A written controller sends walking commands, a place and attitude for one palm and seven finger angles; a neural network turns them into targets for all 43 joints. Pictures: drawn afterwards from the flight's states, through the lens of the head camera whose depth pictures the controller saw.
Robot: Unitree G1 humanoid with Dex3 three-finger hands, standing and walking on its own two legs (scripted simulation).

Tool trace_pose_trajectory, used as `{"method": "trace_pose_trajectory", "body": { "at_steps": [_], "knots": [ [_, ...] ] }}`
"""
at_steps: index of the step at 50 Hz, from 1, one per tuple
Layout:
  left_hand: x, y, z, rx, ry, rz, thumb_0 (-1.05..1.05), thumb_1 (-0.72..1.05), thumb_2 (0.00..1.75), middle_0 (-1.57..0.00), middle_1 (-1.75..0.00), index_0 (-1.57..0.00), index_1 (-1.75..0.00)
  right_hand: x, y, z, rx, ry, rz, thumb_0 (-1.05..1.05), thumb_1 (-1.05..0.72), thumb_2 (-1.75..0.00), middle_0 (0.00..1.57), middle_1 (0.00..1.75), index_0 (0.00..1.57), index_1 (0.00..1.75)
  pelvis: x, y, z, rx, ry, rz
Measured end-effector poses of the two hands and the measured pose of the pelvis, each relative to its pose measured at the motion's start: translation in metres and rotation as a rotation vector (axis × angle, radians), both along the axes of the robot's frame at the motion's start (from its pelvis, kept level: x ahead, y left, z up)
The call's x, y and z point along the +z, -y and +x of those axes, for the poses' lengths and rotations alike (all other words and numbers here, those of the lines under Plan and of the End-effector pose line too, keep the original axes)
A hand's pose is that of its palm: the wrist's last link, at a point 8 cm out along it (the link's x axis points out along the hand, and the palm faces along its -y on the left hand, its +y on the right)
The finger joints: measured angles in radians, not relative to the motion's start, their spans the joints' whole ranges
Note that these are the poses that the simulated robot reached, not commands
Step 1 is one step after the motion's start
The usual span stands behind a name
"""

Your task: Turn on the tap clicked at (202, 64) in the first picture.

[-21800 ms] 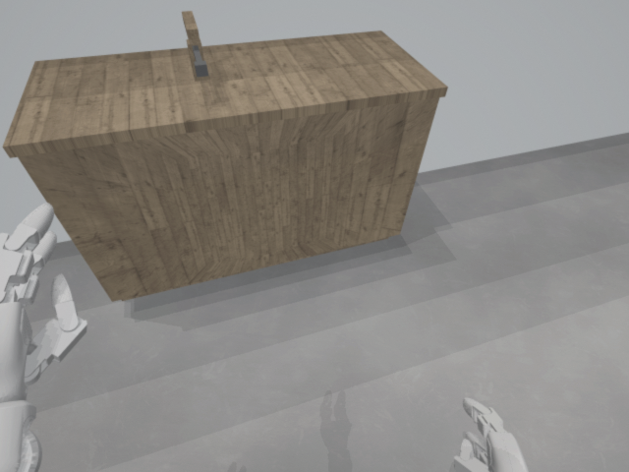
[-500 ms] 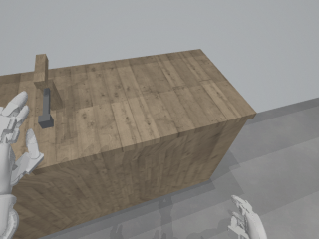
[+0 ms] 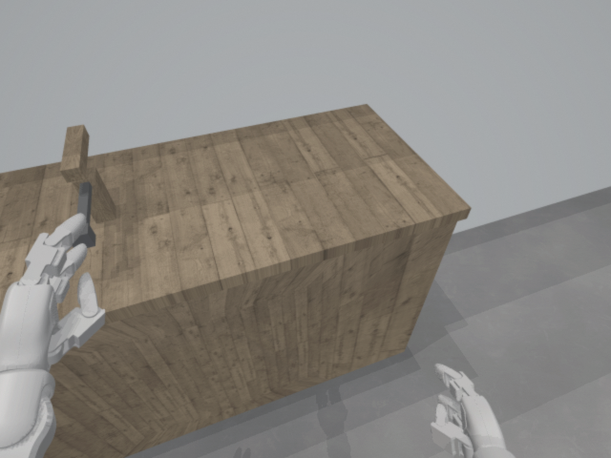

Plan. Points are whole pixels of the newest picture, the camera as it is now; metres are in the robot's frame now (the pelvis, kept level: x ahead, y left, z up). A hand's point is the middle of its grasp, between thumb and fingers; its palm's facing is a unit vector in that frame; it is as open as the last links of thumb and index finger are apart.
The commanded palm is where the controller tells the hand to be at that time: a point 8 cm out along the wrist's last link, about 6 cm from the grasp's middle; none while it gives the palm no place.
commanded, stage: turn the palm inward beside the body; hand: left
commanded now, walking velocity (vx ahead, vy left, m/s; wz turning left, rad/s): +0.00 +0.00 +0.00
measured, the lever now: (81, 236) +0.39 +0.38 +0.07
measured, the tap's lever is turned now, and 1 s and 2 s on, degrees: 0 0 0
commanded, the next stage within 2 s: reach beside the lever's end, fingers flat in 1.90 s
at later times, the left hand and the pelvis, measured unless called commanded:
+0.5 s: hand (118, 297) +0.24 +0.22 +0.15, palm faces +0.50 -0.82 -0.27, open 7.4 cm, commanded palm +0.18 +0.26 +0.16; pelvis +0.03 -0.06 -0.01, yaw +0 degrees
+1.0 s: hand (104, 327) +0.21 +0.23 +0.13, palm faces +0.53 -0.83 -0.16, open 7.4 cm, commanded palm +0.16 +0.26 +0.14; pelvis +0.03 -0.02 -0.01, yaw +1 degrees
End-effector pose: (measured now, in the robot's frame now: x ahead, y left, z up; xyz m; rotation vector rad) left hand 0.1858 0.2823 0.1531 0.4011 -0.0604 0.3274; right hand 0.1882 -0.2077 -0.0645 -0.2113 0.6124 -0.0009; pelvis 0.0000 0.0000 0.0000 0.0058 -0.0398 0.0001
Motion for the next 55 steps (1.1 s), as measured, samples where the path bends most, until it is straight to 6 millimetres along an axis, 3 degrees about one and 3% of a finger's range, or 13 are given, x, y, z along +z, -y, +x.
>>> {"method": "trace_pose_trajectory", "body": {
  "at_steps": [3, 8, 11, 16, 20, 25, 30, 35, 42, 49, 55],
  "knots": [
    [0.001, -0.002, -0.021, 0.086, 0.081, 0.019, 0.01, 0.89, 0.9, -0.22, -0.3, -0.21, -0.31, -0.003, 0.013, -0.002, 0.007, -0.009, -0.029, 0.01, -0.9, -0.89, 0.21, 0.3, 0.21, 0.3, -0.004, 0.015, -0.006, 0.009, -0.003, 0.0],
    [0.025, -0.008, -0.042, 0.223, 0.301, 0.041, 0.02, 0.89, 0.9, -0.22, -0.3, -0.21, -0.31, -0.018, 0.031, -0.003, 0.051, -0.041, -0.066, 0.01, -0.9, -0.89, 0.2, 0.3, 0.21, 0.3, -0.012, 0.035, -0.011, 0.049, 0.007, -0.014],
    [0.026, -0.003, -0.036, 0.219, 0.268, 0.015, 0.01, 0.89, 0.9, -0.21, -0.3, -0.2, -0.31, -0.027, 0.04, -0.002, 0.046, -0.051, -0.067, 0.01, -0.9, -0.89, 0.2, 0.3, 0.21, 0.3, -0.014, 0.043, -0.01, 0.061, 0.018, -0.017],
    [0.007, 0.017, -0.009, 0.148, 0.054, -0.034, 0.01, 0.9, 0.9, -0.21, -0.3, -0.2, -0.31, -0.033, 0.054, 0.003, -0.027, -0.037, -0.035, 0.01, -0.9, -0.89, 0.2, 0.3, 0.21, 0.3, -0.012, 0.051, -0.003, 0.042, 0.014, -0.006],
    [0.004, 0.028, 0.005, 0.126, 0.062, -0.045, 0.01, 0.89, 0.9, -0.21, -0.3, -0.2, -0.31, -0.032, 0.066, 0.008, -0.076, -0.025, -0.022, 0.01, -0.9, -0.89, 0.2, 0.3, 0.21, 0.3, -0.012, 0.056, 0.01, 0.012, -0.02, 0.001],
    [0.01, 0.027, 0.004, 0.15, 0.152, -0.042, 0.01, 0.89, 0.9, -0.21, -0.3, -0.21, -0.31, -0.03, 0.079, 0.015, -0.1, -0.037, -0.037, 0.01, -0.9, -0.89, 0.2, 0.3, 0.21, 0.3, -0.013, 0.059, 0.032, 0.0, -0.055, 0.013],
    [-0.003, 0.017, 0.0, 0.191, 0.07, -0.086, 0.01, 0.89, 0.9, -0.21, -0.3, -0.2, -0.31, -0.028, 0.085, 0.024, -0.103, -0.042, -0.067, 0.01, -0.91, -0.89, 0.2, 0.3, 0.21, 0.3, -0.011, 0.054, 0.046, 0.011, -0.067, 0.013],
    [-0.013, 0.022, 0.0, 0.175, 0.053, -0.121, 0.01, 0.9, 0.9, -0.21, -0.3, -0.2, -0.31, -0.024, 0.077, 0.035, -0.083, -0.009, -0.081, 0.01, -0.91, -0.89, 0.2, 0.3, 0.2, 0.3, -0.01, 0.045, 0.048, 0.02, -0.082, 0.009],
    [-0.007, 0.026, -0.006, 0.145, 0.134, -0.126, 0.01, 0.89, 0.9, -0.21, -0.3, -0.2, -0.31, -0.016, 0.047, 0.043, -0.051, 0.053, -0.039, 0.01, -0.91, -0.89, 0.2, 0.3, 0.2, 0.3, -0.011, 0.032, 0.043, 0.018, -0.085, 0.002],
    [-0.017, 0.014, -0.018, 0.209, 0.1, -0.19, 0.01, 0.9, 0.9, -0.21, -0.3, -0.2, -0.31, -0.012, 0.015, 0.04, -0.016, 0.079, -0.001, 0.01, -0.9, -0.89, 0.2, 0.3, 0.21, 0.3, -0.01, 0.02, 0.032, 0.022, -0.061, -0.007],
    [-0.022, 0.019, -0.025, 0.202, 0.088, -0.212, 0.01, 0.9, 0.9, -0.21, -0.3, -0.2, -0.31, -0.007, 0.0, 0.032, 0.019, 0.098, -0.002, 0.01, -0.9, -0.89, 0.21, 0.3, 0.21, 0.3, -0.01, 0.014, 0.022, 0.023, -0.042, -0.011]
  ]
}}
